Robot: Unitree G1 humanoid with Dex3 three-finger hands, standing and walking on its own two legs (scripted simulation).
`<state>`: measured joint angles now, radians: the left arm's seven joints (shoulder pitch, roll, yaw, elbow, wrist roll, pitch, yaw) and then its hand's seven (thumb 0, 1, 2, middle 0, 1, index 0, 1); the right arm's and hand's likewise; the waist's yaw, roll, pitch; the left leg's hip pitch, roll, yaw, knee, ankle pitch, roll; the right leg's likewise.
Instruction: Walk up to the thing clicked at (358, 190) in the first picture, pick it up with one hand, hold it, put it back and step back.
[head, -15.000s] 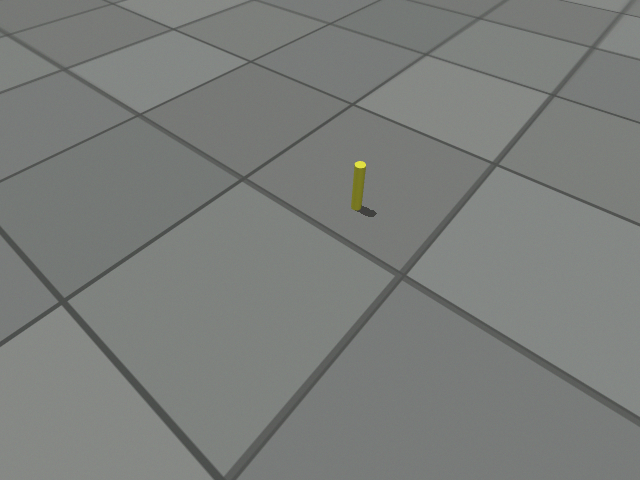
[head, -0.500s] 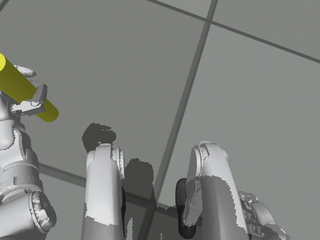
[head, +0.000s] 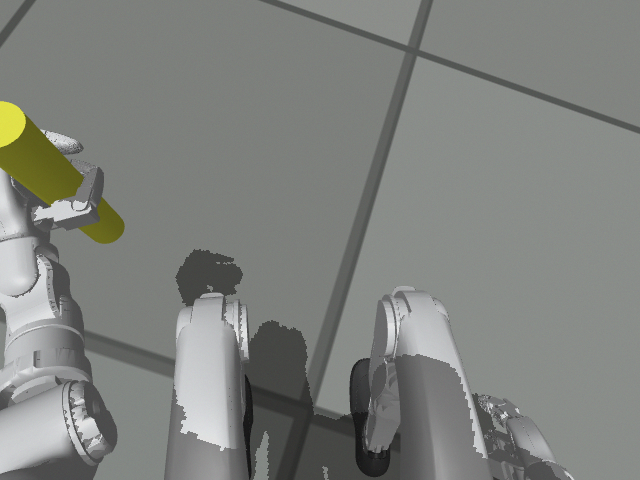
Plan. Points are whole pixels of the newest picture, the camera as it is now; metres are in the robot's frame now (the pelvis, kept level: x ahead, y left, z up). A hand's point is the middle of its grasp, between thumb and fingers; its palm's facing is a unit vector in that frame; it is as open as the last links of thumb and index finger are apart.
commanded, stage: lift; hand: left
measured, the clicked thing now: (65, 190) +0.43 +0.31 -0.03
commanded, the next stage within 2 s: none
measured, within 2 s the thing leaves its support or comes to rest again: neither
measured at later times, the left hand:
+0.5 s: hand (26, 156) +0.41 +0.28 +0.08, palm faces +0.33 -0.94 -0.03, open 6.4 cm
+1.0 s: hand out of the picture +0.40 +0.24 +0.25, palm faces +0.34 -0.94 -0.02, open 6.4 cm
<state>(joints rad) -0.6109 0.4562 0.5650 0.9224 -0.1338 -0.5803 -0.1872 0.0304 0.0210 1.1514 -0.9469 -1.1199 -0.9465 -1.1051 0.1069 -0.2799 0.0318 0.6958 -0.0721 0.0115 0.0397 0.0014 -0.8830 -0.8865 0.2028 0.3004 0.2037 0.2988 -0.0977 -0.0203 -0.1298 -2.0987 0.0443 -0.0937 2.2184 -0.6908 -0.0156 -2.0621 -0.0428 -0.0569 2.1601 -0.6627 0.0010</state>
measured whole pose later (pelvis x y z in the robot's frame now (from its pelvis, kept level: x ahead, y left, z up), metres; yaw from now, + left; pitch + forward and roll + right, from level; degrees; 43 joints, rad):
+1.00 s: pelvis +0.05 +0.00 +0.23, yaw +3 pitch +23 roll -3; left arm -0.21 0.22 0.27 0.41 -0.16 -0.35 0.04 0.03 0.03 1.14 -0.93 -1.13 -0.94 -1.11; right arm 0.16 -0.22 0.00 0.64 0.01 -0.03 -0.04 0.00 -0.87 -0.88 0.20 0.30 0.20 0.30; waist -0.03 0.01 -0.17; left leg -1.26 0.06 -0.04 1.45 -0.60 -0.02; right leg -1.23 -0.03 -0.06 1.40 -0.58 0.01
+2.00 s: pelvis +0.09 +0.00 +0.32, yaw +4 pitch +12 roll -1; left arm -0.13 0.16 0.18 0.43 -0.13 -0.38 0.10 0.03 0.03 1.14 -0.93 -1.13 -0.94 -1.11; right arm 0.21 -0.21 0.00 0.66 -0.02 0.01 -0.04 0.01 -0.88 -0.88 0.20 0.30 0.20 0.30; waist -0.02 0.01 -0.07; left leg -0.71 0.06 -0.02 0.98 -0.47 -0.03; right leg -0.69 -0.02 -0.06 0.95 -0.46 0.00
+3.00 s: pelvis +0.08 -0.01 +0.34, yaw +4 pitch +6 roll -1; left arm -0.14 0.13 0.15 0.44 -0.12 -0.36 0.12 0.03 0.03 1.14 -0.93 -1.13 -0.94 -1.11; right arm 0.21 -0.20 0.00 0.67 -0.02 0.01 -0.03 0.01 -0.88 -0.89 0.20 0.30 0.20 0.30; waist -0.01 0.00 -0.04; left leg -0.55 0.05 -0.01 0.84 -0.40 -0.03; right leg -0.54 -0.03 -0.06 0.83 -0.40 0.00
